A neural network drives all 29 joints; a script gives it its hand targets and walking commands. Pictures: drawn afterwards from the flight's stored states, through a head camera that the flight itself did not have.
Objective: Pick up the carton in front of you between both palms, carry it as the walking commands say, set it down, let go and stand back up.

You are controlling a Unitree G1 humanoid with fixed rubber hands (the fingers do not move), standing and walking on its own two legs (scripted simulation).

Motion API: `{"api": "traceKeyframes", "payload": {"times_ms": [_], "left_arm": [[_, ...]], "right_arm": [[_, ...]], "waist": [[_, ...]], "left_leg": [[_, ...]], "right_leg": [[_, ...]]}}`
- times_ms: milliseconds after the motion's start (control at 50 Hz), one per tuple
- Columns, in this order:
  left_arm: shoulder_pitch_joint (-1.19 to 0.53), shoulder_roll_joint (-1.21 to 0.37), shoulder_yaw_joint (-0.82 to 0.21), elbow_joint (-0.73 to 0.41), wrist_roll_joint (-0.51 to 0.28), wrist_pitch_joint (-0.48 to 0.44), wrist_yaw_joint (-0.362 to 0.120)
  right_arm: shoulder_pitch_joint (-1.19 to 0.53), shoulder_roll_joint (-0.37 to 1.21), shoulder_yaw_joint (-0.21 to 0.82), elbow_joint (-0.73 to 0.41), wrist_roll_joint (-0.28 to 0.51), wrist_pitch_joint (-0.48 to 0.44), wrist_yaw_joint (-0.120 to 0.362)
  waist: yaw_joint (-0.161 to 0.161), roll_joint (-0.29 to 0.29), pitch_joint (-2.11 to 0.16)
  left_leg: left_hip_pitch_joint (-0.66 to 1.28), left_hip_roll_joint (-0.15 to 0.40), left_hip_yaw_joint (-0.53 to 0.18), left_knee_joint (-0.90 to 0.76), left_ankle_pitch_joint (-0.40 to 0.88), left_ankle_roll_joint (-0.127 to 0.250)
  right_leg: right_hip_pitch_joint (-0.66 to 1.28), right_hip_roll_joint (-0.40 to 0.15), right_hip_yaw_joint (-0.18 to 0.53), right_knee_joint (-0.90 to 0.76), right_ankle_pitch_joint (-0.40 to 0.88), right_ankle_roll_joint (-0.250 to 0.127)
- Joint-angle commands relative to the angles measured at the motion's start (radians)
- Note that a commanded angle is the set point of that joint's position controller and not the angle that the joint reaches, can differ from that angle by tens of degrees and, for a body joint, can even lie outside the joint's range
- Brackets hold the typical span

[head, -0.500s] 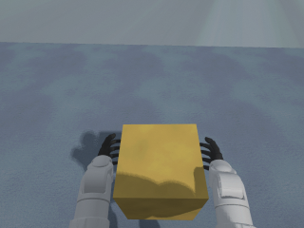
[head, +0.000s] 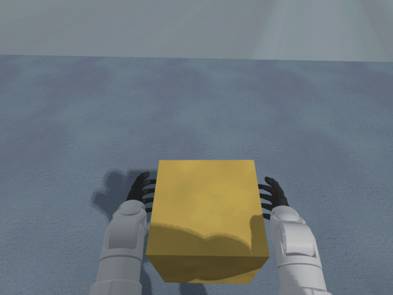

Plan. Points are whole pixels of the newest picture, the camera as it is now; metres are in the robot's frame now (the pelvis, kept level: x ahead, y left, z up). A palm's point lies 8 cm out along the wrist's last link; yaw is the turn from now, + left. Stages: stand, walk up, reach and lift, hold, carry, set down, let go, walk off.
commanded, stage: carry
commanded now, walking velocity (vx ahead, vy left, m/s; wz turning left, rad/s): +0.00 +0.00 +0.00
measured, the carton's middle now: (206, 225) +0.30 +0.00 -0.05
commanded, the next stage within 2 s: hold in 0.06 s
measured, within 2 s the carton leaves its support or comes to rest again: neither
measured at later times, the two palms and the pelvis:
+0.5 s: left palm (138, 205) +0.30 +0.14 +0.04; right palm (279, 214) +0.29 -0.15 +0.03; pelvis -0.04 +0.01 -0.01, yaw -3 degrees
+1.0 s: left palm (148, 233) +0.34 +0.16 -0.18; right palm (250, 232) +0.35 -0.14 -0.19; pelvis -0.06 +0.01 -0.11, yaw -3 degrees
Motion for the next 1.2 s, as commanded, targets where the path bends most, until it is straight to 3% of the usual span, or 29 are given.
{"api": "traceKeyframes", "payload": {"times_ms": [0,40,60,80,100,120,140,160,240,320,400,500,580,660,760,840,900,1040,1180], "left_arm": [[-0.409,-0.924,-0.545,-0.04,-0.255,-0.031,-0.245],[-0.408,-0.924,-0.545,-0.04,-0.255,-0.031,-0.245],[-0.313,-0.954,-0.514,-0.06,-0.242,-0.022,-0.254],[-0.324,-0.91,-0.518,-0.088,-0.237,-0.032,-0.253],[-0.345,-0.913,-0.53,-0.1,-0.237,-0.035,-0.256],[-0.346,-0.903,-0.52,-0.086,-0.229,-0.039,-0.251],[-0.352,-0.876,-0.516,-0.075,-0.224,-0.039,-0.253],[-0.357,-0.883,-0.507,-0.074,-0.214,-0.041,-0.253],[-0.425,-0.9,-0.481,-0.02,-0.207,-0.046,-0.253],[-0.597,-0.926,-0.365,0.151,-0.158,-0.074,-0.272],[-0.798,-0.928,-0.187,0.37,-0.066,-0.128,-0.286],[-0.84,-0.788,0.056,0.499,0.091,-0.196,-0.226],[-0.813,-0.668,0.152,0.496,0.152,-0.283,-0.191],[-0.834,-0.706,0.083,0.468,0.118,-0.405,-0.184],[-0.901,-0.83,-0.117,0.445,0.02,-0.552,-0.199],[-0.956,-0.902,-0.301,0.343,-0.076,-0.585,-0.208],[-0.947,-0.925,-0.371,0.303,-0.118,-0.558,-0.21],[-0.931,-0.911,-0.31,0.391,-0.11,-0.477,-0.232],[-0.986,-0.863,-0.225,0.464,-0.095,-0.493,-0.213]], "right_arm": [[-0.468,0.914,0.552,-0.087,0.273,-0.049,0.257],[-0.468,0.914,0.553,-0.088,0.273,-0.049,0.257],[-0.37,0.939,0.531,-0.095,0.259,-0.041,0.266],[-0.366,0.902,0.516,-0.13,0.246,-0.052,0.258],[-0.371,0.888,0.506,-0.115,0.231,-0.058,0.251],[-0.387,0.886,0.499,-0.117,0.232,-0.064,0.248],[-0.385,0.88,0.488,-0.108,0.23,-0.067,0.24],[-0.408,0.877,0.497,-0.108,0.225,-0.064,0.245],[-0.502,0.891,0.498,-0.069,0.234,-0.064,0.264],[-0.68,0.901,0.4,0.105,0.184,-0.09,0.298],[-0.867,0.9,0.211,0.349,0.085,-0.157,0.322],[-0.899,0.756,-0.042,0.52,-0.073,-0.226,0.275],[-0.87,0.638,-0.131,0.561,-0.144,-0.311,0.247],[-0.869,0.65,-0.082,0.562,-0.129,-0.437,0.235],[-0.956,0.771,0.13,0.519,-0.028,-0.584,0.23],[-1.016,0.866,0.333,0.404,0.069,-0.615,0.225],[-1.007,0.889,0.412,0.371,0.111,-0.588,0.223],[-0.978,0.892,0.361,0.485,0.103,-0.511,0.235],[-1.039,0.838,0.271,0.57,0.081,-0.531,0.215]], "waist": [[0.0,-0.001,-0.234],[0.0,-0.002,-0.234],[0.018,-0.009,-0.162],[-0.003,-0.035,-0.198],[0.0,-0.003,-0.192],[-0.009,-0.012,-0.189],[-0.013,-0.019,-0.182],[0.007,-0.009,-0.131],[0.016,-0.005,-0.107],[0.025,0.0,-0.018],[0.019,0.007,0.023],[0.024,0.005,0.069],[0.041,0.003,-0.01],[0.036,-0.003,-0.182],[0.037,-0.023,-0.509],[0.054,-0.034,-0.912],[0.064,-0.04,-1.048],[0.068,-0.05,-0.88],[0.076,-0.05,-0.858]], "left_leg": [[0.094,0.093,-0.097,-0.063,0.165,0.009],[0.093,0.093,-0.097,-0.063,0.163,0.009],[0.242,-0.174,-0.235,-0.122,0.385,0.032],[0.275,-0.153,-0.26,-0.124,0.442,0.032],[0.204,-0.163,-0.248,-0.13,0.45,0.015],[0.272,-0.165,-0.254,-0.133,0.443,0.018],[0.285,-0.158,-0.252,-0.147,0.377,0.01],[0.264,-0.172,-0.243,-0.152,0.321,0.009],[0.218,-0.171,-0.245,-0.162,0.185,0.02],[0.153,-0.16,-0.232,-0.153,-0.049,0.028],[0.086,-0.146,-0.235,-0.108,-0.2,0.032],[-0.019,-0.156,-0.226,-0.029,-0.193,0.034],[-0.128,-0.173,-0.213,0.062,-0.095,0.024],[-0.223,-0.191,-0.214,0.171,0.032,0.003],[-0.364,-0.211,-0.206,0.353,0.152,-0.013],[-0.435,-0.22,-0.196,0.493,0.273,-0.022],[-0.51,-0.226,-0.191,0.562,0.285,-0.03],[-0.782,-0.23,-0.171,0.643,0.107,-0.035],[-0.944,-0.237,-0.167,0.75,0.098,-0.037]], "right_leg": [[0.071,-0.11,0.107,-0.079,0.191,-0.005],[0.07,-0.11,0.107,-0.079,0.191,-0.005],[0.254,0.132,0.254,-0.129,0.471,-0.006],[0.283,0.124,0.273,-0.131,0.512,-0.007],[0.381,0.122,0.275,-0.125,0.555,-0.009],[0.333,0.121,0.273,-0.128,0.55,0.001],[0.346,0.132,0.265,-0.155,0.413,-0.001],[0.322,0.133,0.262,-0.165,0.372,0.008],[0.311,0.133,0.256,-0.163,0.239,0.01],[0.214,0.128,0.242,-0.156,-0.04,-0.004],[0.118,0.129,0.231,-0.102,-0.182,-0.016],[-0.015,0.136,0.231,-0.024,-0.192,-0.021],[-0.155,0.154,0.219,0.075,-0.097,-0.012],[-0.261,0.175,0.22,0.177,0.027,-0.009],[-0.358,0.192,0.222,0.346,0.158,0.007],[-0.376,0.198,0.226,0.491,0.293,0.02],[-0.447,0.205,0.221,0.561,0.303,0.029],[-0.711,0.209,0.212,0.628,0.118,0.031],[-0.908,0.217,0.202,0.744,0.089,0.031]]}}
